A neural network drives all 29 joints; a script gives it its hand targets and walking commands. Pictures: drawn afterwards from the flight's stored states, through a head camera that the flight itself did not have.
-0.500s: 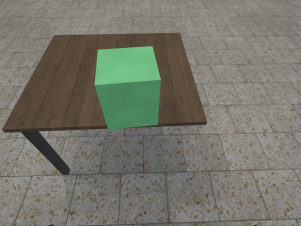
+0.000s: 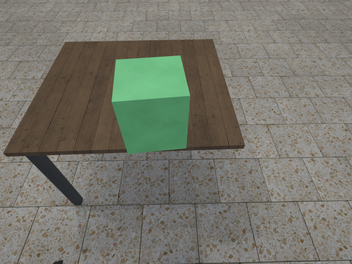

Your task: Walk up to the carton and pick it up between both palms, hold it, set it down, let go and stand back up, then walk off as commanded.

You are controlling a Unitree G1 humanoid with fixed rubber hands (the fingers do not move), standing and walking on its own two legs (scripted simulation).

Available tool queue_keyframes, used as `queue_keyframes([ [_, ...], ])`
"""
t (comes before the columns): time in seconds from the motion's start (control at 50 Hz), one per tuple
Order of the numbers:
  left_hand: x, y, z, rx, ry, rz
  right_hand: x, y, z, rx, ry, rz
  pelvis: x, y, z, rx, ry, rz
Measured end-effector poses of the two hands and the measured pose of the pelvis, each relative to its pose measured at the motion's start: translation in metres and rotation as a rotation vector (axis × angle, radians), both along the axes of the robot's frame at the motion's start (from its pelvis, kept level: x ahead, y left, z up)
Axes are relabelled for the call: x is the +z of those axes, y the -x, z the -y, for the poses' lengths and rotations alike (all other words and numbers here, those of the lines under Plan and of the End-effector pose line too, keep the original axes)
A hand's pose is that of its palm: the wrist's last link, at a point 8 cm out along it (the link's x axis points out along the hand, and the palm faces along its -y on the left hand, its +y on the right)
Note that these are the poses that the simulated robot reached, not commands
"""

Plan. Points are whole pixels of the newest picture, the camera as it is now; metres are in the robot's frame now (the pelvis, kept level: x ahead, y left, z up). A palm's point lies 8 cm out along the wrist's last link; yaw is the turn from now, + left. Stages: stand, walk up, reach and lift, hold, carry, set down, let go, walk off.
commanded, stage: walk up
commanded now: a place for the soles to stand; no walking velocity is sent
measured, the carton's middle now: (153, 106) +0.61 +0.09 -0.04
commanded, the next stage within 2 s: none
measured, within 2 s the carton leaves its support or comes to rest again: neither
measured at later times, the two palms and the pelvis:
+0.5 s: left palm out of the picture +0.09 +0.31 -0.11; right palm out of the picture +0.09 -0.30 -0.11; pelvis +0.01 +0.00 +0.00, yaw +1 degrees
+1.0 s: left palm out of the picture +0.09 +0.32 -0.11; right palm out of the picture +0.09 -0.29 -0.11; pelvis +0.00 +0.01 +0.00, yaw +1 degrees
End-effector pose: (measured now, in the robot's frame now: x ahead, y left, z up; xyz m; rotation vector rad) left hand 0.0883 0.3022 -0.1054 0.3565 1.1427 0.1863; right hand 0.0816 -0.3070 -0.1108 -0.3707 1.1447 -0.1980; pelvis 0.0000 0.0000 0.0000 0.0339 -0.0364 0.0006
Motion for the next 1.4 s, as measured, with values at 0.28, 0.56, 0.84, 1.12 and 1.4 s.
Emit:
queue_keyframes([
  [0.28, -0.013, -0.009, -0.004, 0.006, 0.033, -0.005, 0.004, 0.014, -0.005, -0.016, 0.03, -0.039, -0.003, -0.006, -0.008, 0.001, 0.02, 0.011],
  [0.56, -0.003, -0.007, -0.011, 0.009, 0.003, 0.001, 0.0, -0.015, -0.01, 0.011, 0.005, 0.005, -0.002, -0.008, -0.01, 0.01, 0.016, 0.003],
  [0.84, -0.009, -0.001, -0.005, 0.013, 0.019, -0.001, 0.001, 0.002, -0.006, -0.005, 0.014, -0.017, -0.003, -0.001, -0.006, 0.009, 0.015, 0.018],
  [1.12, -0.009, -0.003, -0.029, 0.023, 0.019, 0.001, 0.003, -0.004, -0.027, 0.012, 0.02, -0.022, -0.002, -0.005, -0.027, 0.022, 0.032, 0.01],
  [1.4, -0.002, 0.0, -0.02, 0.022, 0.012, 0.018, 0.004, -0.008, -0.019, 0.014, 0.011, -0.005, 0.001, -0.001, -0.018, 0.024, 0.023, 0.009],
])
